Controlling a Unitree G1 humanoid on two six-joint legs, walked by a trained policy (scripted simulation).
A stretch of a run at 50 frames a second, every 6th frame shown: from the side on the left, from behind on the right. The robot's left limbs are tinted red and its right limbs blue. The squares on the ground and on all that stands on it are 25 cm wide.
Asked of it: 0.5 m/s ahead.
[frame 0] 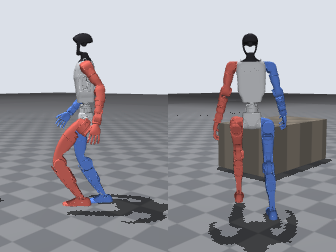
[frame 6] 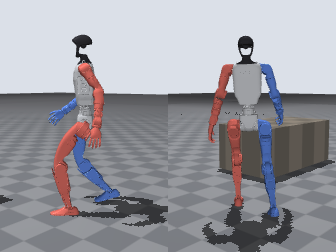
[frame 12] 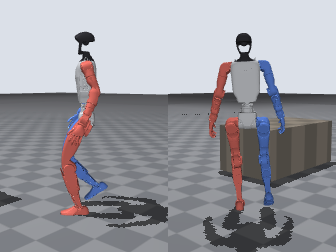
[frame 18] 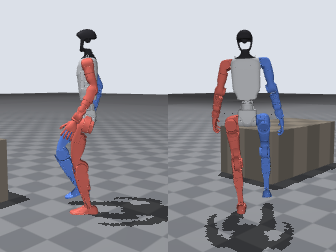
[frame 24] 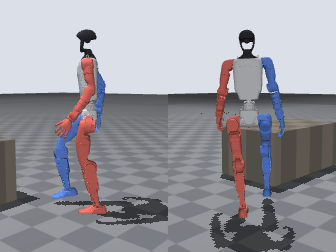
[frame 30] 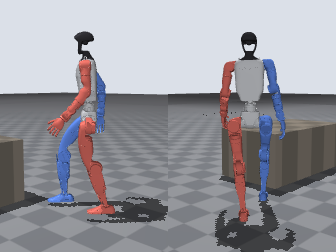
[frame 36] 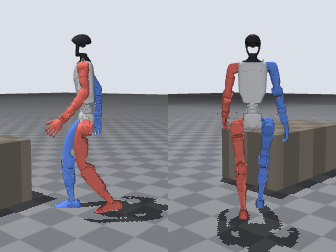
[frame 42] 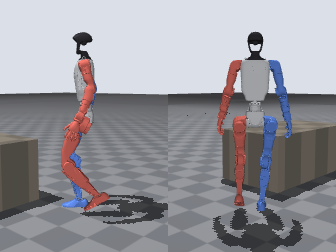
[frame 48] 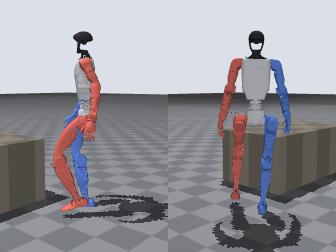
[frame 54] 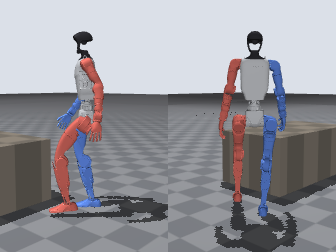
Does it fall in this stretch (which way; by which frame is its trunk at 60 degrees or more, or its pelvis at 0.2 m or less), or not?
no
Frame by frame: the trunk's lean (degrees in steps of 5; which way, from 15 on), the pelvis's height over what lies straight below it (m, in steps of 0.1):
0: 5, 0.8
6: 5, 0.7
12: 5, 0.8
18: 5, 0.8
24: 5, 0.8
30: 5, 0.8
36: 5, 0.8
42: 5, 0.8
48: 5, 0.8
54: 5, 0.8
